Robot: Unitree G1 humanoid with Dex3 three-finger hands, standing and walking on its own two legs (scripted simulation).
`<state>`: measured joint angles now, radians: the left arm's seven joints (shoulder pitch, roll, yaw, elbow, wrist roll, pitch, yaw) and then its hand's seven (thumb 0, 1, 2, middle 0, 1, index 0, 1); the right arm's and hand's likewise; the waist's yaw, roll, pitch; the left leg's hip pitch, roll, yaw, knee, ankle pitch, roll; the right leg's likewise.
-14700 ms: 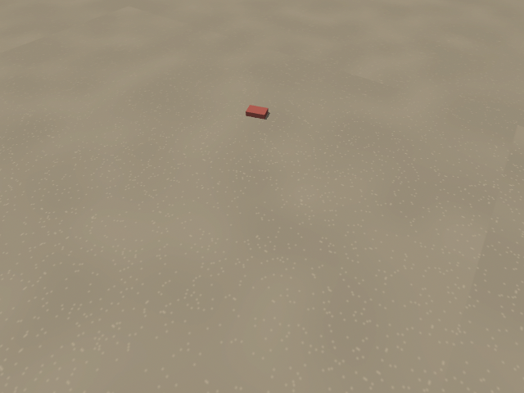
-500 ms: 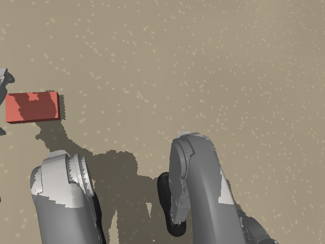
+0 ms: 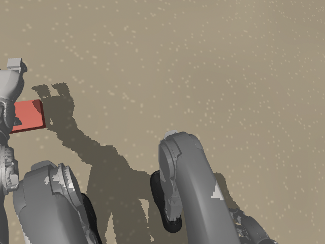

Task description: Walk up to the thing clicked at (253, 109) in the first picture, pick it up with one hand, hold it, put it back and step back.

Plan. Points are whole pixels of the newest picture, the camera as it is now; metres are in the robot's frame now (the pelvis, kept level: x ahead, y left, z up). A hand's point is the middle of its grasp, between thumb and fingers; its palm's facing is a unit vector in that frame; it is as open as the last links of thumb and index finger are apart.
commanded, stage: approach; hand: left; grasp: from above
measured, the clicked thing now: (17, 117) +0.47 +0.31 -0.30
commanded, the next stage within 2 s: close in in 0.20 s
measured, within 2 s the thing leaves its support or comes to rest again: neither
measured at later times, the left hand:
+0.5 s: hand (1, 120) +0.43 +0.31 -0.20, palm faces -0.48 -0.10 -0.87, open 14.3 cm
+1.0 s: hand (2, 115) +0.46 +0.32 -0.24, palm faces -0.46 -0.12 -0.88, open 14.3 cm
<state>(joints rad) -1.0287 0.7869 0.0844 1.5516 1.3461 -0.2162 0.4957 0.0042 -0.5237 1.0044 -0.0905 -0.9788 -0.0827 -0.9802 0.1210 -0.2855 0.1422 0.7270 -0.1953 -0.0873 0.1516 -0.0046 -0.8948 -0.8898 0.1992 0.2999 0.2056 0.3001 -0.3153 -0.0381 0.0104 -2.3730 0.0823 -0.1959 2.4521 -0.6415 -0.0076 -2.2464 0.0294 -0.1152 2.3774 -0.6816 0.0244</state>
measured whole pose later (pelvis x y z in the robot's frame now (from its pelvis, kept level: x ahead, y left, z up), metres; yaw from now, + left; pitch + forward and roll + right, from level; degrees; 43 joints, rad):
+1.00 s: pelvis +0.01 +0.00 -0.02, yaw -2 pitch +29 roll -10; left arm -1.01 0.97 0.17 1.70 1.27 -0.22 0.54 0.00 -0.51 0.96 -0.06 -0.97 -0.07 -0.96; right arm 0.09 -0.31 0.22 0.73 -0.28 -0.18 0.22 0.00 -0.90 -0.90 0.20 0.30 0.21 0.30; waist -0.36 -0.10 0.12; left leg -2.39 0.08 -0.24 2.55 -0.68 -0.01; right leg -2.26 0.05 -0.14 2.45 -0.71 0.04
